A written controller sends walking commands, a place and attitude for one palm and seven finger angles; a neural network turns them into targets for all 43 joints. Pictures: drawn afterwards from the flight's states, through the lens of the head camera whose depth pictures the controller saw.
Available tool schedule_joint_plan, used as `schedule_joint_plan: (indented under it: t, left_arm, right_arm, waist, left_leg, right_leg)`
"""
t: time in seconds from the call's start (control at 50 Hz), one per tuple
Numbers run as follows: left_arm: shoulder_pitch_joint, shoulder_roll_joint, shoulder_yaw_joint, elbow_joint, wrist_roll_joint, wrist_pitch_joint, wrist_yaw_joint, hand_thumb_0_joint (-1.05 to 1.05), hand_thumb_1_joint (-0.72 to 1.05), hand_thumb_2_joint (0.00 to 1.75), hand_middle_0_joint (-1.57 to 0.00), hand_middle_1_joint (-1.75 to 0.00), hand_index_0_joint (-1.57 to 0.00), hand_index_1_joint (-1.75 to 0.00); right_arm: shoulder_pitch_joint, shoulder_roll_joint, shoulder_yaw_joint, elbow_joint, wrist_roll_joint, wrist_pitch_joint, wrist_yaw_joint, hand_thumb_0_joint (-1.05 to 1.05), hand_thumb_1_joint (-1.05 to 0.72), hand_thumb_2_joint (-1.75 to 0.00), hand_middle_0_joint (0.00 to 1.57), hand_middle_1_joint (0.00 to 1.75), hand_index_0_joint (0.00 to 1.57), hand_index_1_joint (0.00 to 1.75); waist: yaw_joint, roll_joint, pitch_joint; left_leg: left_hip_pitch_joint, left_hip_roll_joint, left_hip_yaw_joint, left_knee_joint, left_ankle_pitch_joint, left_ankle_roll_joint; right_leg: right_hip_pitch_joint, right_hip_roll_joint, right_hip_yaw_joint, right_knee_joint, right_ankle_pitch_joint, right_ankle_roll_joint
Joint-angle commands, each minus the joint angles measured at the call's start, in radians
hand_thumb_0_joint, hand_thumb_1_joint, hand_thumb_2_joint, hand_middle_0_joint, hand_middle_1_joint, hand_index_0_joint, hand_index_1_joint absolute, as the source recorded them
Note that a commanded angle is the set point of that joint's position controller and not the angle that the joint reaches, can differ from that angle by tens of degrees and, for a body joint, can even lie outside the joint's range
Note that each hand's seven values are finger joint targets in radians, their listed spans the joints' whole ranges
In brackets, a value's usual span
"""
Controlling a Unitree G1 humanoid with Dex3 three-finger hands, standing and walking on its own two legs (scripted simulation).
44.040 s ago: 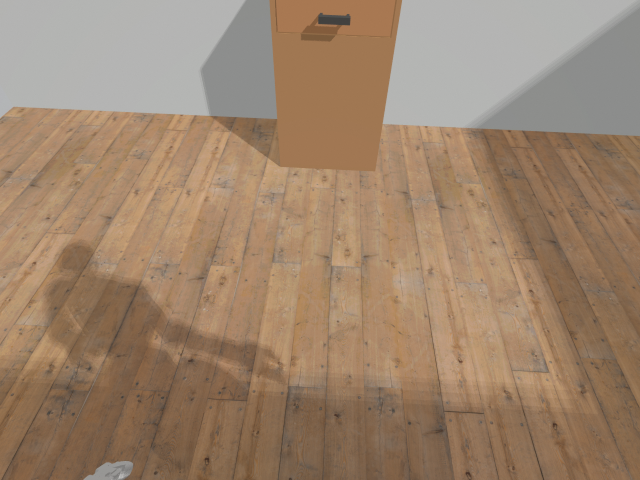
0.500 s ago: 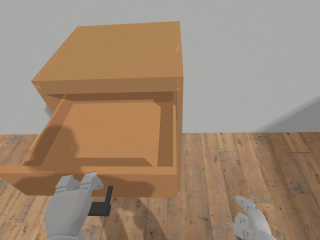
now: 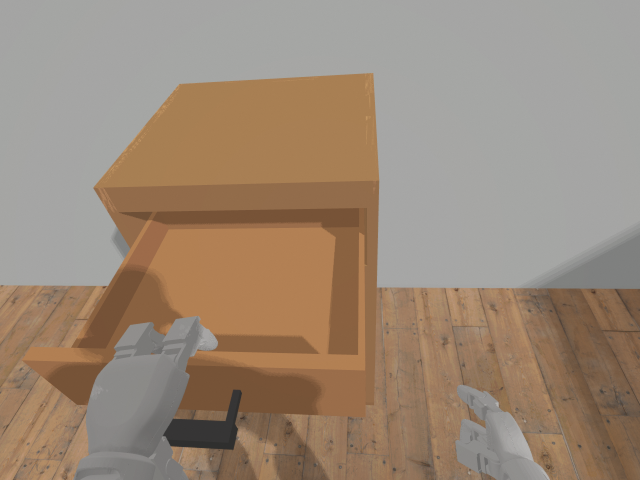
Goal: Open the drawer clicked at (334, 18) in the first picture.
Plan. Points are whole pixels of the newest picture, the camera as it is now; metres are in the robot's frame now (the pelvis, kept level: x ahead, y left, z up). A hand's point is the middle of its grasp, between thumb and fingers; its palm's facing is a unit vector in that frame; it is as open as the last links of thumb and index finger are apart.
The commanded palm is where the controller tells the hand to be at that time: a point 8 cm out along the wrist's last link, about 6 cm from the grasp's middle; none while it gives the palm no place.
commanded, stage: lift the hand off the handle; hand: left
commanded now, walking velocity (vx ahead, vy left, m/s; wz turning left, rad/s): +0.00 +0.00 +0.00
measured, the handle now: (193, 414) +0.19 +0.22 -0.03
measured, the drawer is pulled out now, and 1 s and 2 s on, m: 0.30 0.30 0.30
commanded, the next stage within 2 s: draw the hand back to the body in 0.40 s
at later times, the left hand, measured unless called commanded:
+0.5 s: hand (150, 390) +0.16 +0.21 +0.11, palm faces +0.08 -0.18 -0.98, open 13.9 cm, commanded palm +0.12 +0.20 +0.18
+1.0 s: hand (116, 385) +0.16 +0.24 +0.12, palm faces +0.08 -0.12 -0.99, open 13.8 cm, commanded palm +0.13 +0.24 +0.18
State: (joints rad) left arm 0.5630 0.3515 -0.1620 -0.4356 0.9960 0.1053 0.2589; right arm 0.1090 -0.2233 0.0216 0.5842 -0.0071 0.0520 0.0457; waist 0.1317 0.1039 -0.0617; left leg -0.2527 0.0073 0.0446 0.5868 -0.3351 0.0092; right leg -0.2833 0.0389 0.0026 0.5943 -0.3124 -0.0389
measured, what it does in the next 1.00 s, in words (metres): stands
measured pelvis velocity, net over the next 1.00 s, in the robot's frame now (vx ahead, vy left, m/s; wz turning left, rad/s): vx -0.01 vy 0.00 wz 0.01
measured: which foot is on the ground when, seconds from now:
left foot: down 0.00-1.00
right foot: down 0.00-1.00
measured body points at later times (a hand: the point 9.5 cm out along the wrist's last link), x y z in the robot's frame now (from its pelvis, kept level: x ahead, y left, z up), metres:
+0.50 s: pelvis +0.00 +0.00 +0.01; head -0.02 -0.05 +0.46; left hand +0.15 +0.21 +0.17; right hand +0.24 -0.18 -0.07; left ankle -0.01 +0.11 -0.73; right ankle +0.00 -0.10 -0.73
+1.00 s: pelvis -0.01 +0.00 +0.01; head -0.02 -0.04 +0.46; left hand +0.15 +0.25 +0.17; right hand +0.22 -0.19 -0.08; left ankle -0.01 +0.11 -0.73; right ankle +0.00 -0.10 -0.73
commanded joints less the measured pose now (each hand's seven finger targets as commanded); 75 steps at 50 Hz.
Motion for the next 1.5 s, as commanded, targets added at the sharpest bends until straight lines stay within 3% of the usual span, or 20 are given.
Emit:
schedule_joint_plan:
  t: [0.0, 0.2, 0.28, 0.36, 0.38, 0.54, 0.66, 0.76, 0.84, 0.88, 0.98, 1.08, 1.1, 1.12, 1.14, 1.18, 1.24, 1.28, 1.36, 1.48]
  left_arm:
    - [-0.039, 0.131, 0.092, -0.228, 0.008, 0.024, 0.007, 0.00, -0.50, 0.30, -0.30, -1.20, -0.30, -1.20]
    - [-0.108, 0.184, 0.140, -0.302, -0.036, 0.070, -0.064, 0.00, -0.50, 0.30, -0.30, -1.20, -0.30, -1.20]
    - [-0.153, 0.201, 0.152, -0.334, -0.058, 0.088, -0.101, 0.00, -0.50, 0.30, -0.30, -1.20, -0.30, -1.20]
    - [-0.072, 0.174, 0.131, -0.307, -0.072, 0.096, -0.140, 0.00, -0.50, 0.30, -0.30, -1.20, -0.30, -1.20]
    - [-0.079, 0.203, 0.159, -0.291, -0.087, 0.087, -0.143, 0.00, -0.50, 0.30, -0.30, -1.20, -0.30, -1.20]
    - [-0.188, 0.269, 0.251, -0.318, -0.065, 0.036, -0.101, 0.00, -0.50, 0.30, -0.30, -1.20, -0.30, -1.20]
    - [-0.153, 0.219, 0.214, -0.274, -0.081, 0.030, -0.116, 0.00, -0.50, 0.30, -0.30, -1.20, -0.30, -1.20]
    - [-0.170, 0.246, 0.231, -0.268, -0.080, 0.046, -0.140, 0.00, -0.50, 0.30, -0.30, -1.20, -0.30, -1.20]
    - [-0.118, 0.305, 0.316, -0.250, -0.104, 0.039, -0.130, 0.00, -0.50, 0.30, -0.30, -1.20, -0.30, -1.20]
    - [-0.124, 0.289, 0.308, -0.247, -0.107, 0.026, -0.131, 0.00, -0.50, 0.30, -0.30, -1.20, -0.30, -1.20]
    - [-0.158, 0.267, 0.287, -0.280, -0.116, 0.002, -0.130, 0.00, -0.50, 0.30, -0.30, -1.20, -0.30, -1.20]
    - [-0.153, 0.289, 0.304, -0.258, -0.103, -0.008, -0.133, 0.00, -0.50, 0.30, -0.30, -1.20, -0.30, -1.20]
    - [-0.137, -0.102, 0.235, -0.303, -0.874, -0.113, -0.152, 0.00, -0.47, 0.32, -0.30, -1.18, -0.30, -1.18]
    - [-0.045, 0.031, 0.311, -0.225, -0.899, -0.163, -0.147, 0.00, -0.43, 0.33, -0.29, -1.15, -0.29, -1.15]
    - [-0.019, 0.052, 0.343, -0.225, -0.908, -0.182, -0.141, 0.00, -0.40, 0.34, -0.29, -1.13, -0.29, -1.13]
    - [-0.100, 0.145, 0.441, -0.393, -0.972, -0.233, -0.125, 0.00, -0.32, 0.37, -0.29, -1.09, -0.29, -1.09]
    - [-0.085, 0.165, 0.487, -0.416, -0.990, -0.254, -0.104, 0.00, -0.22, 0.42, -0.28, -1.02, -0.28, -1.02]
    - [-0.069, 0.106, 0.447, -0.385, -1.001, -0.255, -0.114, 0.00, -0.15, 0.45, -0.27, -0.98, -0.27, -0.98]
    - [-0.057, 0.064, 0.434, -0.283, -1.018, -0.253, -0.138, 0.00, -0.01, 0.51, -0.26, -0.88, -0.26, -0.88]
    - [-0.036, 0.094, 0.478, -0.294, -1.030, -0.268, -0.149, 0.00, 0.20, 0.60, -0.25, -0.75, -0.25, -0.75]
  right_arm:
    - [-0.189, -0.075, -0.017, -0.195, 0.012, -0.048, 0.004, 0.00, -0.90, -0.90, 0.20, 0.30, 0.20, 0.30]
    - [-0.221, -0.081, -0.006, -0.195, 0.024, -0.024, 0.000, 0.00, -0.90, -0.90, 0.20, 0.30, 0.20, 0.30]
    - [-0.254, -0.087, 0.001, -0.193, 0.035, -0.009, 0.002, 0.00, -0.90, -0.90, 0.20, 0.30, 0.20, 0.30]
    - [-0.240, -0.087, 0.009, -0.207, 0.036, -0.001, 0.010, 0.00, -0.90, -0.90, 0.20, 0.30, 0.20, 0.30]
    - [-0.248, -0.090, 0.008, -0.198, 0.044, 0.003, 0.005, 0.00, -0.90, -0.90, 0.20, 0.30, 0.20, 0.30]
    - [-0.256, -0.103, 0.003, -0.190, 0.027, -0.008, -0.021, 0.00, -0.90, -0.90, 0.20, 0.30, 0.20, 0.30]
    - [-0.225, -0.095, -0.007, -0.181, 0.021, -0.023, -0.021, 0.00, -0.90, -0.90, 0.20, 0.30, 0.20, 0.30]
    - [-0.231, -0.102, -0.002, -0.181, 0.024, -0.020, -0.022, 0.00, -0.90, -0.90, 0.20, 0.30, 0.20, 0.30]
    - [-0.254, -0.110, 0.000, -0.182, 0.034, -0.023, -0.033, 0.00, -0.90, -0.90, 0.20, 0.30, 0.20, 0.30]
    - [-0.226, -0.107, -0.003, -0.178, 0.027, -0.023, -0.034, 0.00, -0.90, -0.90, 0.20, 0.30, 0.20, 0.30]
    - [-0.218, -0.110, -0.015, -0.175, 0.024, -0.033, -0.040, 0.00, -0.90, -0.90, 0.20, 0.30, 0.20, 0.30]
    - [-0.204, -0.114, -0.015, -0.168, 0.021, -0.036, -0.045, 0.00, -0.90, -0.90, 0.20, 0.30, 0.20, 0.30]
    - [-0.138, -0.030, -0.013, -0.247, 0.021, -0.108, -0.065, 0.00, -0.90, -0.90, 0.20, 0.30, 0.20, 0.30]
    - [-0.123, -0.062, -0.011, -0.219, 0.015, -0.156, -0.083, 0.00, -0.90, -0.90, 0.20, 0.30, 0.20, 0.30]
    - [-0.144, -0.061, 0.000, -0.211, 0.016, -0.178, -0.089, 0.00, -0.90, -0.90, 0.20, 0.30, 0.20, 0.30]
    - [-0.093, -0.072, -0.006, -0.202, 0.000, -0.204, -0.118, 0.00, -0.90, -0.90, 0.20, 0.30, 0.20, 0.30]
    - [-0.066, -0.067, 0.001, -0.170, -0.011, -0.247, -0.128, 0.00, -0.90, -0.90, 0.20, 0.30, 0.20, 0.30]
    - [-0.044, -0.059, 0.002, -0.159, -0.009, -0.255, -0.120, 0.00, -0.90, -0.90, 0.20, 0.30, 0.20, 0.30]
    - [-0.044, -0.072, -0.014, -0.139, -0.007, -0.253, -0.110, 0.00, -0.90, -0.90, 0.20, 0.30, 0.20, 0.30]
    - [-0.059, -0.078, -0.031, -0.141, -0.005, -0.239, -0.110, 0.00, -0.90, -0.90, 0.20, 0.30, 0.20, 0.30]
  waist:
    - [0.008, -0.085, -0.066]
    - [0.003, -0.095, -0.058]
    - [-0.006, -0.056, -0.036]
    - [0.002, -0.084, -0.039]
    - [-0.007, -0.101, 0.004]
    - [-0.004, -0.029, -0.034]
    - [0.001, -0.066, -0.049]
    - [0.000, -0.067, -0.039]
    - [0.008, -0.074, -0.030]
    - [0.003, -0.092, -0.008]
    - [-0.010, -0.020, -0.013]
    - [-0.007, -0.050, -0.020]
    - [-0.105, -0.207, 0.061]
    - [-0.082, -0.245, 0.045]
    - [-0.070, -0.201, 0.056]
    - [-0.059, -0.095, -0.034]
    - [-0.053, 0.053, -0.033]
    - [-0.064, 0.072, 0.036]
    - [-0.074, -0.045, 0.088]
    - [-0.061, -0.090, -0.009]
  left_leg:
    - [0.068, -0.004, -0.043, -0.092, 0.262, 0.013]
    - [0.117, 0.000, -0.041, -0.130, 0.296, 0.017]
    - [0.127, 0.008, -0.046, -0.157, 0.309, 0.011]
    - [0.110, 0.008, -0.037, -0.165, 0.295, 0.014]
    - [0.110, 0.009, -0.038, -0.167, 0.294, 0.012]
    - [0.140, 0.006, -0.046, -0.165, 0.223, 0.008]
    - [0.141, -0.004, -0.047, -0.175, 0.245, 0.015]
    - [0.122, -0.002, -0.044, -0.189, 0.240, 0.014]
    - [0.116, 0.002, -0.052, -0.189, 0.236, 0.006]
    - [0.110, -0.002, -0.049, -0.190, 0.237, 0.008]
    - [0.132, 0.000, -0.051, -0.185, 0.238, 0.008]
    - [0.126, 0.002, -0.056, -0.189, 0.240, 0.007]
    - [0.193, 0.034, -0.058, -0.188, 0.183, 0.043]
    - [0.180, 0.050, -0.064, -0.199, 0.155, 0.040]
    - [0.172, 0.046, -0.070, -0.213, 0.136, 0.031]
    - [0.184, 0.037, -0.058, -0.208, 0.214, 0.019]
    - [0.175, 0.030, -0.051, -0.204, 0.297, -0.001]
    - [0.153, 0.032, -0.056, -0.207, 0.327, -0.009]
    - [0.140, 0.040, -0.056, -0.208, 0.341, -0.002]
    - [0.164, 0.037, -0.050, -0.200, 0.382, 0.006]
  right_leg:
    - [0.041, -0.020, 0.050, -0.139, 0.205, -0.001]
    - [0.109, -0.024, 0.054, -0.189, 0.253, 0.007]
    - [0.127, -0.025, 0.062, -0.204, 0.267, 0.004]
    - [0.149, -0.029, 0.036, -0.203, 0.244, 0.013]
    - [0.132, -0.023, 0.055, -0.215, 0.260, 0.012]
    - [0.112, -0.025, 0.093, -0.256, 0.155, 0.003]
    - [0.130, -0.034, 0.056, -0.253, 0.161, 0.006]
    - [0.140, -0.036, 0.050, -0.248, 0.164, 0.008]
    - [0.148, -0.028, 0.071, -0.250, 0.184, 0.006]
    - [0.133, -0.034, 0.056, -0.249, 0.177, 0.008]
    - [0.099, -0.034, 0.047, -0.257, 0.151, 0.005]
    - [0.103, -0.032, 0.037, -0.252, 0.150, 0.004]
    - [0.104, -0.015, -0.028, -0.244, 0.145, 0.007]
    - [0.110, -0.026, -0.027, -0.230, 0.106, 0.013]
    - [0.107, -0.020, -0.016, -0.236, 0.082, 0.010]
    - [0.164, -0.053, -0.014, -0.239, 0.150, 0.012]
    - [0.188, -0.057, -0.009, -0.232, 0.221, 0.002]
    - [0.169, -0.058, -0.026, -0.235, 0.240, 0.000]
    - [0.157, -0.051, -0.035, -0.251, 0.273, 0.006]
    - [0.202, -0.059, -0.027, -0.237, 0.336, 0.011]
